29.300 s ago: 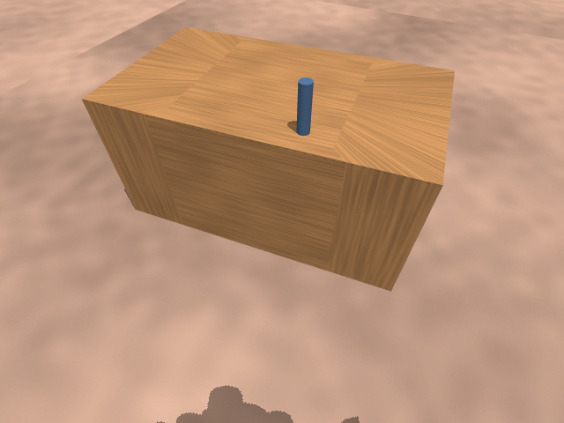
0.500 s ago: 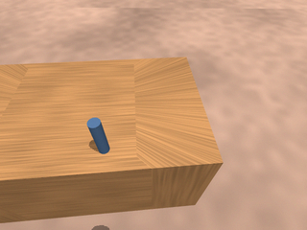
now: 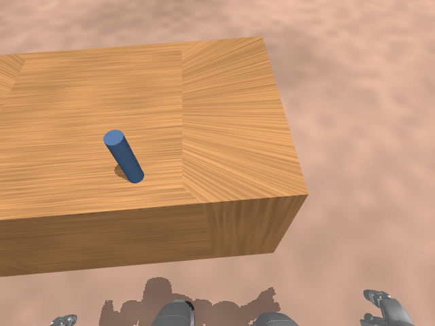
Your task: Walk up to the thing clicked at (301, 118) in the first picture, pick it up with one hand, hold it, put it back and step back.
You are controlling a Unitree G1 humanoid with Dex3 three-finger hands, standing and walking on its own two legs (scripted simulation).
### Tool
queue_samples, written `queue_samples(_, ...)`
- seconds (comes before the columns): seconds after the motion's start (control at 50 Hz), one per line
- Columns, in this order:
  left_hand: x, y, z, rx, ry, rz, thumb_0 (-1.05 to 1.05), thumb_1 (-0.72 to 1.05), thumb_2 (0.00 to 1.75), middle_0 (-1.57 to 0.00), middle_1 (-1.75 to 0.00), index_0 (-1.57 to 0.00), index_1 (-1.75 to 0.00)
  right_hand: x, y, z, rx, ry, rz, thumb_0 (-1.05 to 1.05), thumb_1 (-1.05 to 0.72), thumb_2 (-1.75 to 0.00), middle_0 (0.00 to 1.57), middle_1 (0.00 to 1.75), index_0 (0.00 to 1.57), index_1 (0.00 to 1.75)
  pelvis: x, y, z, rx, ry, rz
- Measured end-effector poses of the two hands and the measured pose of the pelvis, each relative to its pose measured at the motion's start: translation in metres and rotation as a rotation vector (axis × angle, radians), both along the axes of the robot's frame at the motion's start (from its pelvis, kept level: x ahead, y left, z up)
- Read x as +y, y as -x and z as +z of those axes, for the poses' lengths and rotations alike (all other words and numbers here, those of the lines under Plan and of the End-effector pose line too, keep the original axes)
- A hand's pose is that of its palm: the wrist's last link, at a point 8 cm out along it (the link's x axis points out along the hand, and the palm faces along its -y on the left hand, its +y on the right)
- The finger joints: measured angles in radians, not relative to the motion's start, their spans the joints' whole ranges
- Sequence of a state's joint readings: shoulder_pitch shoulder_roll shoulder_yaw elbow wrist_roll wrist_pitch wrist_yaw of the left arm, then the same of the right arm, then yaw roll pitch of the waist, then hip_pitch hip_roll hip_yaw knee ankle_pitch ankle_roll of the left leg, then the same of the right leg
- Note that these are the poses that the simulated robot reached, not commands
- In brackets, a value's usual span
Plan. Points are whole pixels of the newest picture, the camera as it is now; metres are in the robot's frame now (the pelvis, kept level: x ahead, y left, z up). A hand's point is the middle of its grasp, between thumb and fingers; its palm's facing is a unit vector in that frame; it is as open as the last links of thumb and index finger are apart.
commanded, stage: step back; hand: left
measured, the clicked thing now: (126, 159) +0.48 +0.24 -0.07
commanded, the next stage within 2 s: none
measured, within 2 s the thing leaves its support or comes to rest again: neither
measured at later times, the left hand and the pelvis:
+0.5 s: hand out of the picture -0.01 +0.25 -0.14, palm faces +0.11 -0.92 -0.38, open 7.4 cm; pelvis -0.10 -0.01 +0.00, yaw +8 degrees
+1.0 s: hand out of the picture -0.22 +0.32 -0.15, palm faces -0.01 -0.91 -0.41, open 7.4 cm; pelvis -0.25 +0.03 +0.00, yaw +0 degrees
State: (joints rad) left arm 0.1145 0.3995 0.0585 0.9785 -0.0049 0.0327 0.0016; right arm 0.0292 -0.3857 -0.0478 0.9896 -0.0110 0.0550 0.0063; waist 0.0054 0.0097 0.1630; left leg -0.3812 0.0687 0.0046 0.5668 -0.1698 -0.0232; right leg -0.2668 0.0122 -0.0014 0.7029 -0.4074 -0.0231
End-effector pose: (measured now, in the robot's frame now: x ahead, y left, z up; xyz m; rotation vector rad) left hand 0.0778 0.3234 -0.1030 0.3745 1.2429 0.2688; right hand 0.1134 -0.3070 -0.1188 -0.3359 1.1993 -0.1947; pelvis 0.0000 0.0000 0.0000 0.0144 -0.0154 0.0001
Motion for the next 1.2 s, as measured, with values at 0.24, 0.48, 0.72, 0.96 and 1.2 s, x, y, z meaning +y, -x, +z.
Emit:
queue_samples(0.24,-0.038,0.057,0.024,0.011,-0.03,0.022,0.01,0.9,0.89,-0.21,-0.3,-0.2,-0.3,-0.016,0.054,-0.015,0.08,-0.043,0.039,0.0,-0.9,-0.9,0.2,0.3,0.2,0.3,-0.025,0.037,0.01,0.019,-0.015,0.042)
queue_samples(0.48,-0.031,0.092,0.002,-0.156,0.024,0.05,0.01,0.9,0.89,-0.21,-0.3,-0.2,-0.3,-0.008,0.095,-0.005,0.086,0.026,0.145,0.01,-0.9,-0.9,0.2,0.3,0.2,0.3,-0.016,0.098,-0.002,-0.022,0.001,0.129)
queue_samples(0.72,0.031,0.183,-0.008,-0.113,0.036,0.099,0.01,0.9,0.89,-0.2,-0.3,-0.2,-0.3,0.031,0.168,0.033,0.015,0.083,0.138,0.0,-0.9,-0.9,0.2,0.3,0.2,0.3,0.027,0.167,0.004,-0.029,0.057,0.13)
queue_samples(0.96,0.042,0.29,-0.008,0.065,0.006,0.049,0.01,0.91,0.9,-0.2,-0.3,-0.2,-0.29,0.058,0.211,0.024,-0.093,0.014,0.104,0.01,-0.9,-0.9,0.21,0.3,0.2,0.3,0.037,0.237,0.003,-0.019,0.037,0.023)
queue_samples(1.2,0.005,0.353,0.011,0.02,-0.01,-0.021,0.01,0.9,0.89,-0.21,-0.3,-0.2,-0.3,0.022,0.317,-0.001,-0.058,-0.038,-0.014,0.01,-0.9,-0.9,0.21,0.3,0.2,0.3,0.016,0.311,0.0,-0.037,-0.017,-0.045)
